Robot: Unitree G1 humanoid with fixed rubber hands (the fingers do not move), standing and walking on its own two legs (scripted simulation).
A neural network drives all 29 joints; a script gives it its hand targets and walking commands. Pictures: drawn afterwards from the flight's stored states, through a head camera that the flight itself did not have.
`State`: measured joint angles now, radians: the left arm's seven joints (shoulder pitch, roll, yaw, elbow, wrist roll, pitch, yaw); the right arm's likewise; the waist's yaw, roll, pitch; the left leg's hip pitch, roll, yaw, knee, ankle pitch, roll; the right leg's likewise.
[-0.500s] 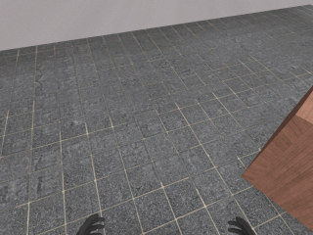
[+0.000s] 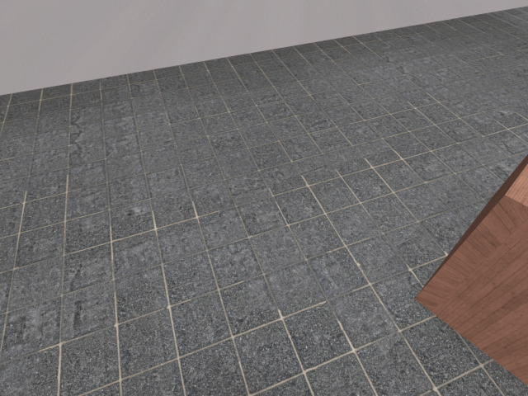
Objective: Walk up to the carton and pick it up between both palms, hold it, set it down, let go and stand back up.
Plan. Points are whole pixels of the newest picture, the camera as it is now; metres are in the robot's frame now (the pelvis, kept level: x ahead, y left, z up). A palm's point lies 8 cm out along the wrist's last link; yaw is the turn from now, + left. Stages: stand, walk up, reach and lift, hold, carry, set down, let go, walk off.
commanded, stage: stand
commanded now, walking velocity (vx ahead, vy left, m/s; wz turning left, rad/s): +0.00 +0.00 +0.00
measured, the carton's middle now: out of the picture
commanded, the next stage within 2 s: walk up in 1.34 s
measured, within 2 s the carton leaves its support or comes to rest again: neither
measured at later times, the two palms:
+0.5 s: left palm out of the picture +0.02 +0.21 -0.13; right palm out of the picture +0.02 -0.23 -0.14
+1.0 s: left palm out of the picture -0.01 +0.19 -0.14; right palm out of the picture -0.01 -0.22 -0.14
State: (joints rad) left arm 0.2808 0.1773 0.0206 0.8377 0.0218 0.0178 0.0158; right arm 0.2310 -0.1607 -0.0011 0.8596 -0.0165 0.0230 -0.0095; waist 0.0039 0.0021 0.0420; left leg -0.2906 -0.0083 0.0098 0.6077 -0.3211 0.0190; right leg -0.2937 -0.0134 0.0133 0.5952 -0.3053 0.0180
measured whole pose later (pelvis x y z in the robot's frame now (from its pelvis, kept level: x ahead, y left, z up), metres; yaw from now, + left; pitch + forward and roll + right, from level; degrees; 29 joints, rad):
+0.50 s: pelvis +0.01 -0.01 +0.01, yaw +0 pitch -1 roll +0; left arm 0.28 0.14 0.03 1.03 0.02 0.00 0.03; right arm 0.27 -0.14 -0.02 1.06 -0.01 0.00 -0.03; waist 0.00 0.00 0.05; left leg -0.21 0.00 0.00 0.51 -0.29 0.00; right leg -0.22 0.00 0.01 0.51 -0.28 0.00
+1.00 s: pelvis +0.01 -0.01 +0.01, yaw +0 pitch -2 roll +0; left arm 0.28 0.11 0.02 1.14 0.02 0.00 0.04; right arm 0.27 -0.11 -0.01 1.15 -0.01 0.01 -0.04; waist 0.00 -0.01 0.05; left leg -0.18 0.00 0.00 0.47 -0.26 0.00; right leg -0.18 0.00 0.00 0.46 -0.25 0.00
